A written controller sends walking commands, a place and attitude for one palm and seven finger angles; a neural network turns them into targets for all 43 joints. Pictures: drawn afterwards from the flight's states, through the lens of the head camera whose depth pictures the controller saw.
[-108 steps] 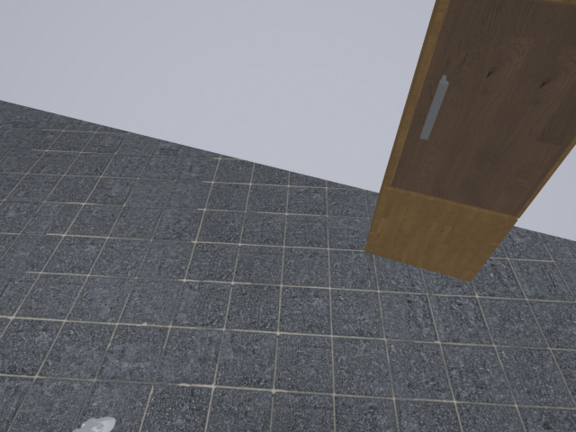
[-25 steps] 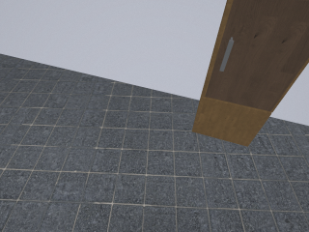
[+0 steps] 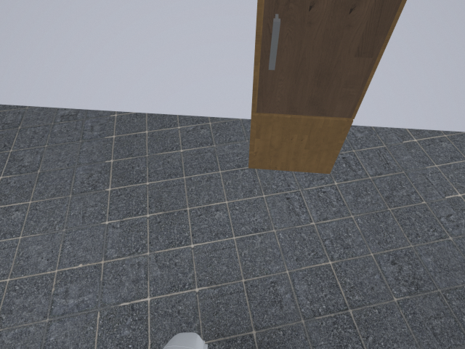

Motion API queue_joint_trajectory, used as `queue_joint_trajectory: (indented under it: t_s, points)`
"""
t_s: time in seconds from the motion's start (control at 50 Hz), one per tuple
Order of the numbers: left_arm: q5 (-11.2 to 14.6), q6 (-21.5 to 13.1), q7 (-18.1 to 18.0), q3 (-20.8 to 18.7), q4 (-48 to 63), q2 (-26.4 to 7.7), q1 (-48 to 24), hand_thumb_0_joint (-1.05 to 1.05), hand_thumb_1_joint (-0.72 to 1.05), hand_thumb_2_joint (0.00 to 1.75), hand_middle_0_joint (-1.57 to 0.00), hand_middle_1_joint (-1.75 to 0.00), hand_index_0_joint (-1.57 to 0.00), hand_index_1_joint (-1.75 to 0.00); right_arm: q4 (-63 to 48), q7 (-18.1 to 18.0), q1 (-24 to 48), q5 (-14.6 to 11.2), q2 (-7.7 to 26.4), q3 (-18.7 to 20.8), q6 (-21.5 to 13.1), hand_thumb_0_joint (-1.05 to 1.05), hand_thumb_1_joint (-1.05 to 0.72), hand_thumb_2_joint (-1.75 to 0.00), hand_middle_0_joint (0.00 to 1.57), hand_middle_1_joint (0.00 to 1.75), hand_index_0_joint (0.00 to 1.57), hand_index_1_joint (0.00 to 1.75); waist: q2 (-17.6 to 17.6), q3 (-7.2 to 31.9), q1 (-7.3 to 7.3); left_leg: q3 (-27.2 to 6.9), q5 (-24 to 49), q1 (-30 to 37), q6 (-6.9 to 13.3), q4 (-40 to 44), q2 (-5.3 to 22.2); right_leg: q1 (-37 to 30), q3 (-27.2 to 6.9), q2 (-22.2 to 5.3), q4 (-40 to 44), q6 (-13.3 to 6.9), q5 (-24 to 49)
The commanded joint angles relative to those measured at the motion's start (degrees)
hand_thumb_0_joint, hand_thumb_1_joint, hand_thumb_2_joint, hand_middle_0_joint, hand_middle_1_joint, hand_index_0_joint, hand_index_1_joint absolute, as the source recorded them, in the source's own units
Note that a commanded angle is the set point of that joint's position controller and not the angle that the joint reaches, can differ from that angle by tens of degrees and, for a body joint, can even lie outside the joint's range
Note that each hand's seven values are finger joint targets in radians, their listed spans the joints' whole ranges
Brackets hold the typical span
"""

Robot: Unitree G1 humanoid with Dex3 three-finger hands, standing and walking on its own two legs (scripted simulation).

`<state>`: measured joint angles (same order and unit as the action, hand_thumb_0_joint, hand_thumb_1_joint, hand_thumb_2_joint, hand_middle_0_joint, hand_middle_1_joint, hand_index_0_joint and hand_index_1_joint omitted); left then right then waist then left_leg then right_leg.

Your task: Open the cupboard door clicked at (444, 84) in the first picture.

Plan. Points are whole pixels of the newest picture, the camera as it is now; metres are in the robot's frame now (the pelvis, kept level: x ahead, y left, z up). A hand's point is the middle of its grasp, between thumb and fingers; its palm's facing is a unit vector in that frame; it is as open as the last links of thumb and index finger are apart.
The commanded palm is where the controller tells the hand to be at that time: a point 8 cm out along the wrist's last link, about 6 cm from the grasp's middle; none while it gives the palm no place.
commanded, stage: walk to a spot facing it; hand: left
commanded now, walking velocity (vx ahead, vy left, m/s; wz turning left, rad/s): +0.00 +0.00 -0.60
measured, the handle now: (274, 42) +1.02 -0.05 -0.02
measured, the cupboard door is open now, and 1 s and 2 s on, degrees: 0 0 0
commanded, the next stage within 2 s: turn to face it in 1.56 s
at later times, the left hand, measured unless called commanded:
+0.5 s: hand (132, 344) +0.14 +0.21 -0.16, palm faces -0.32 -0.92 -0.23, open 7.4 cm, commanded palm none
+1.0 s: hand (162, 318) +0.19 +0.17 -0.18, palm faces -0.57 -0.81 -0.16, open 7.4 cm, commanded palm none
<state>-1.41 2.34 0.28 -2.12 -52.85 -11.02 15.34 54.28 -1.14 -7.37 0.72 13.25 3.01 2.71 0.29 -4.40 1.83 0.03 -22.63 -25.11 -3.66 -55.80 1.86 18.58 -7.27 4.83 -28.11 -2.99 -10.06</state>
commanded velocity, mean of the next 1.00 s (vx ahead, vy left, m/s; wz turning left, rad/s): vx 0.12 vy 0.00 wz -0.60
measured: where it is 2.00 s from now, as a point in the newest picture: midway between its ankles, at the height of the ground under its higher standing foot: (298, 338)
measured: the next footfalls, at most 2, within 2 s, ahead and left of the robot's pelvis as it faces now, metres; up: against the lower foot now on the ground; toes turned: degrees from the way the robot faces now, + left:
left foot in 0.18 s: +0.02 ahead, +0.15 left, +0.00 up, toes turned -7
right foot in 0.56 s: -0.03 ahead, -0.11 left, +0.00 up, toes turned -26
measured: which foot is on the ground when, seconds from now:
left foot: up 0.00-0.16, down 0.18-0.56, up 0.58-0.90, down 0.92-1.00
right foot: down 0.00-0.18, up 0.20-0.54, down 0.56-0.92, up 0.94-1.00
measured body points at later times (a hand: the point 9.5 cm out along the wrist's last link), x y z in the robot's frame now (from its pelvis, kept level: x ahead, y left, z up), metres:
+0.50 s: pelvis -0.02 +0.04 +0.00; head +0.02 +0.04 +0.45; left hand +0.15 +0.26 -0.14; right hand -0.05 -0.22 -0.14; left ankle -0.02 +0.16 -0.74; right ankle -0.06 -0.10 -0.70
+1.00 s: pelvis +0.03 +0.04 -0.01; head +0.05 +0.07 +0.44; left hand +0.22 +0.21 -0.17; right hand -0.08 -0.21 -0.12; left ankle +0.07 +0.11 -0.74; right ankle -0.06 -0.08 -0.69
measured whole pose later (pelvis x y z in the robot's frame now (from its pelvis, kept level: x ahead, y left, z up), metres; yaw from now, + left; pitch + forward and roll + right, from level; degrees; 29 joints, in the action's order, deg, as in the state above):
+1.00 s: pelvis +0.03 +0.04 -0.01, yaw -37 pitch +0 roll -2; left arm -1.9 3.7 2.2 -4.4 -54.5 -14.6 15.2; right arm 51.2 -0.6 -16.2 1.7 12.5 1.5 -2.3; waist 2.7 0.4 -0.4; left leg 8.9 -19.4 -14.4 1.6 -34.0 4.4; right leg 23.4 -4.1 2.6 -51.5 0.0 -25.0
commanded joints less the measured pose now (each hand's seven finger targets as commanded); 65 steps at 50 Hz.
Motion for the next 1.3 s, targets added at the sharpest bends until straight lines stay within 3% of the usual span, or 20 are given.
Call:
queue_joint_trajectory:
  t_s: [0.0,0.1,0.12,0.16,0.18,0.26,0.42,0.5,0.52,0.54,0.56,0.64,0.72,0.86,0.88,0.9,0.92,0.94,1.04,1.28]
  points:
    - [-0.1,-1.0,-1.2,-4.4,3.9,-13.4,1.3,0.00,0.90,0.90,-0.20,-0.30,-0.20,-0.30,-5.7,-0.6,0.9,-0.4,4.6,1.3,-1.8,0.00,-0.90,-0.90,0.20,0.30,0.20,0.30,7.6,9.4,0.48,-0.9,-1.7,-0.3,0.3,8.6,-0.7,-9.8,-19.9,-14.3,8.5,-7.6,10.9]
    - [0.0,-0.1,-1.0,-4.6,5.3,-14.0,-3.2,0.00,0.90,0.90,-0.20,-0.30,-0.20,-0.30,-4.9,-1.3,-6.3,-1.0,5.0,1.4,-2.7,0.00,-0.90,-0.90,0.20,0.30,0.20,0.30,9.1,10.9,-2.80,-0.2,4.2,14.4,2.1,28.5,-2.5,-2.1,-21.2,-11.1,6.2,-3.5,8.7]
    - [0.2,0.0,-0.9,-4.3,5.8,-12.5,-4.5,0.00,0.90,0.90,-0.20,-0.30,-0.20,-0.30,-4.5,-1.5,-9.2,-1.0,6.2,1.5,-3.2,0.00,-0.90,-0.90,0.20,0.30,0.20,0.30,6.1,11.3,-4.30,-2.2,6.6,22.3,3.1,34.6,0.3,4.4,-17.8,-7.9,2.6,-0.9,3.5]
    - [0.3,0.1,0.2,-3.9,8.1,-8.3,-4.7,0.00,0.90,0.90,-0.20,-0.30,-0.20,-0.30,-6.6,-1.6,-6.7,0.1,14.0,2.8,-3.2,0.00,-0.90,-0.90,0.20,0.30,0.20,0.30,-16.4,5.6,-3.38,-23.2,4.9,22.0,11.1,44.6,23.7,20.4,0.8,1.7,-22.3,5.1,-20.8]
    - [-0.5,0.4,0.3,-4.8,7.2,-10.8,-5.4,0.00,0.90,0.90,-0.20,-0.30,-0.20,-0.30,-7.2,-1.5,-3.5,0.3,12.1,2.3,-3.1,0.00,-0.90,-0.90,0.20,0.30,0.20,0.30,-13.4,3.6,-2.84,-21.9,7.0,14.1,12.7,44.4,24.1,18.4,0.3,-1.9,-32.2,6.1,-18.6]
    - [-0.3,1.1,1.9,-4.6,5.4,-8.9,-2.8,0.00,0.90,0.90,-0.20,-0.30,-0.20,-0.30,-8.5,-1.4,0.9,0.7,8.1,1.1,-3.8,0.00,-0.90,-0.90,0.20,0.30,0.20,0.30,-8.7,1.9,0.30,-4.3,18.7,12.2,11.2,39.1,14.0,16.6,4.2,-4.4,-41.7,7.1,-11.4]
    - [0.2,0.5,2.3,-2.9,8.2,-6.8,-11.0,0.00,0.90,0.90,-0.20,-0.30,-0.20,-0.30,-4.6,-0.6,-9.3,0.9,11.2,2.8,-3.3,0.00,-0.90,-0.90,0.20,0.30,0.20,0.30,-12.7,4.0,-4.97,2.2,37.2,21.3,11.3,32.4,16.8,8.4,11.8,-5.8,-18.1,6.2,-14.4]
    - [0.2,-0.9,1.9,-3.3,6.4,-8.5,-5.1,0.00,0.90,0.90,-0.20,-0.30,-0.20,-0.30,-4.6,-0.1,-8.1,0.5,12.2,3.3,-3.0,0.00,-0.90,-0.90,0.20,0.30,0.20,0.30,-9.9,7.8,-1.53,7.5,34.8,17.4,6.0,20.7,15.9,-6.4,13.4,-4.7,0.4,3.9,-3.0]
    - [-0.1,-1.8,1.2,-4.0,5.2,-13.3,-0.9,0.00,0.90,0.90,-0.20,-0.30,-0.20,-0.30,-5.0,0.5,-10.1,-0.1,10.1,2.8,-2.8,0.00,-0.90,-0.90,0.20,0.30,0.20,0.30,0.0,11.5,0.08,10.2,25.7,6.3,2.3,9.3,13.9,-21.0,4.9,-12.0,5.3,1.0,8.8]
    - [-0.2,-2.3,0.0,-5.4,4.0,-19.7,3.4,0.00,0.90,0.90,-0.20,-0.30,-0.20,-0.30,-8.1,0.7,-7.3,0.1,4.9,1.1,-2.7,0.00,-0.90,-0.90,0.20,0.30,0.20,0.30,16.9,12.5,2.04,11.0,-11.0,-10.7,-1.0,-4.8,4.9,-28.2,-15.1,-27.2,5.6,-5.4,33.7]
    - [0.9,-1.8,-0.7,-5.3,3.5,-19.2,6.0,0.00,0.90,0.90,-0.20,-0.30,-0.20,-0.30,-9.4,-0.4,-3.0,0.0,6.2,1.1,-2.1,0.00,-0.90,-0.90,0.20,0.30,0.20,0.30,11.1,12.2,4.06,1.9,-13.8,-10.7,-0.3,-9.8,5.2,-23.5,-14.5,-28.6,4.1,-9.6,40.5]
    - [0.2,-0.9,-1.0,-4.1,6.5,-14.1,-6.1,0.00,0.90,0.90,-0.20,-0.30,-0.20,-0.30,-6.5,0.3,-4.2,0.7,6.6,1.3,-1.1,0.00,-0.90,-0.90,0.20,0.30,0.20,0.30,7.6,7.4,-1.21,2.4,-3.0,-5.7,-1.2,-7.7,6.1,-9.7,-8.5,-18.8,9.6,-7.2,2.9]
    - [-0.1,-1.9,-0.1,-4.0,5.3,-14.9,-4.5,0.00,0.90,0.90,-0.20,-0.30,-0.20,-0.30,-6.6,1.4,-3.7,1.0,6.2,1.5,-1.6,0.00,-0.90,-0.90,0.20,0.30,0.20,0.30,8.3,4.0,-0.78,4.0,-1.1,-4.0,-1.0,0.2,4.1,-4.4,-11.6,-16.7,14.8,-6.9,-19.7]
    - [0.0,-2.0,0.4,-4.3,5.6,-14.4,-7.9,0.00,0.90,0.90,-0.20,-0.30,-0.20,-0.30,-5.2,0.9,-13.2,0.3,5.1,1.3,-4.1,0.00,-0.90,-0.90,0.20,0.30,0.20,0.30,8.3,4.5,-5.49,6.2,3.7,17.9,0.4,25.3,0.2,6.9,-12.4,-12.4,8.9,-4.8,-22.3]
    - [0.2,-1.7,0.7,-3.6,6.4,-11.2,-8.8,0.00,0.90,0.90,-0.20,-0.30,-0.20,-0.30,-3.4,0.1,-19.0,0.3,7.0,1.5,-4.7,0.00,-0.90,-0.90,0.20,0.30,0.20,0.30,0.5,6.1,-7.98,4.2,1.6,27.6,0.8,32.4,2.7,12.9,-8.8,-7.9,0.3,-2.1,-21.9]
    - [0.8,-1.4,1.3,-2.8,7.5,-6.2,-7.4,0.00,0.90,0.90,-0.20,-0.30,-0.20,-0.30,-2.5,-0.4,-22.1,1.2,13.0,2.7,-5.0,0.00,-0.90,-0.90,0.20,0.30,0.20,0.30,-18.4,5.7,-8.69,-15.6,-17.5,32.0,4.4,43.3,18.4,23.6,0.2,0.2,-18.3,1.3,-25.0]
    - [0.3,-1.8,1.6,-3.0,9.4,-6.7,-9.1,0.00,0.90,0.90,-0.20,-0.30,-0.20,-0.30,-3.6,-0.5,-21.3,0.9,15.6,2.6,-5.1,0.00,-0.90,-0.90,0.20,0.30,0.20,0.30,-20.1,1.8,-7.67,-28.0,-28.6,24.6,8.3,50.0,28.8,27.0,4.4,-3.2,-28.1,2.8,-22.4]
    - [-0.6,-1.8,1.9,-3.8,8.6,-8.2,-11.6,0.00,0.90,0.90,-0.20,-0.30,-0.20,-0.30,-3.5,-0.5,-18.3,1.2,13.3,2.2,-5.4,0.00,-0.90,-0.90,0.20,0.30,0.20,0.30,-15.1,-2.2,-7.11,-28.3,-30.0,16.8,8.3,53.1,28.0,25.7,2.6,-5.2,-35.0,3.1,-17.9]
    - [-0.6,-0.7,2.8,-4.1,2.0,-4.6,-1.7,0.00,0.90,0.90,-0.20,-0.30,-0.20,-0.30,-2.5,-1.1,-14.1,0.2,5.1,-0.1,-7.1,0.00,-0.90,-0.90,0.20,0.30,0.20,0.30,-9.5,-1.3,-1.08,2.0,8.4,18.0,0.9,46.0,15.3,21.5,5.7,-7.0,-43.7,4.8,0.5]
    - [-0.5,-1.3,3.1,-2.4,4.2,-0.4,-16.1,0.00,0.90,0.90,-0.20,-0.30,-0.20,-0.30,6.1,-1.4,-26.1,1.1,1.6,0.0,-6.9,0.00,-0.90,-0.90,0.20,0.30,0.20,0.30,-8.3,-5.4,-5.80,13.7,34.2,32.0,8.2,41.7,18.7,27.5,15.0,-9.2,-23.6,3.9,-1.7]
